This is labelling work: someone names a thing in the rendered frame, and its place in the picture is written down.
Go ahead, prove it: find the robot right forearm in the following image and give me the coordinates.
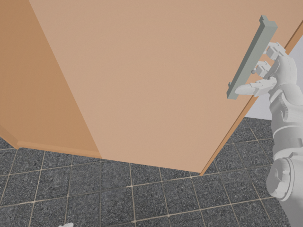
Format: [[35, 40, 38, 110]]
[[269, 84, 303, 161]]

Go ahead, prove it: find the handle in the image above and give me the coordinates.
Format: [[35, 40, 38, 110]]
[[226, 15, 278, 100]]

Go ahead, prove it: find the robot right upper arm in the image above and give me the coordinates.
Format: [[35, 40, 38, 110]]
[[266, 157, 303, 227]]

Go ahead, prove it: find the wardrobe door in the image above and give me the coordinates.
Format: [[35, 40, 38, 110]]
[[29, 0, 303, 173], [0, 0, 99, 152]]

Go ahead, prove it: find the robot right hand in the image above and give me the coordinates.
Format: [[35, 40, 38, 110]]
[[234, 42, 297, 97]]

